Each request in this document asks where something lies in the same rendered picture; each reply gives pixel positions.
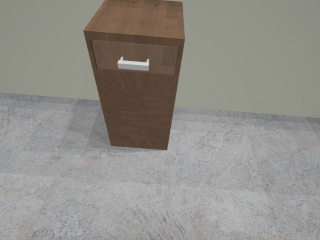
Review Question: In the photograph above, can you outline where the handle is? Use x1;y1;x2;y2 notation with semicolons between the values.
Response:
117;56;149;71

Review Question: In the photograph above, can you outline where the cabinet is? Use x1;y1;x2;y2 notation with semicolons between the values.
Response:
83;0;185;150

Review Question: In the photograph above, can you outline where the drawer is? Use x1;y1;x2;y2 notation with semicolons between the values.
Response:
91;40;178;75

